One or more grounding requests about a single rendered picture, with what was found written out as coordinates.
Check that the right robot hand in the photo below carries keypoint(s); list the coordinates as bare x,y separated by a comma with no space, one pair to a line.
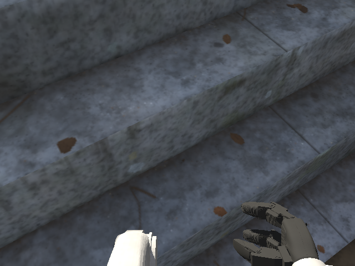
276,249

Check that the robot left thigh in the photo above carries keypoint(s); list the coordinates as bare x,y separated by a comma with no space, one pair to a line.
135,248

